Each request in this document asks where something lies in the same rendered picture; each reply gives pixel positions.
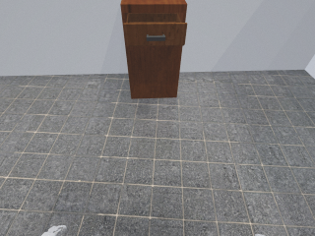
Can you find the cabinet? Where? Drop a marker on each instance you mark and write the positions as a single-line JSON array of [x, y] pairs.
[[153, 70]]

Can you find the robot left hand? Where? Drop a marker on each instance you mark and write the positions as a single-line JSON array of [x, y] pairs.
[[55, 230]]

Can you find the drawer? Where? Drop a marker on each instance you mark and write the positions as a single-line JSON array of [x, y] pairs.
[[139, 25]]

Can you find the handle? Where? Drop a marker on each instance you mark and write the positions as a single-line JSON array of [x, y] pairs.
[[156, 37]]

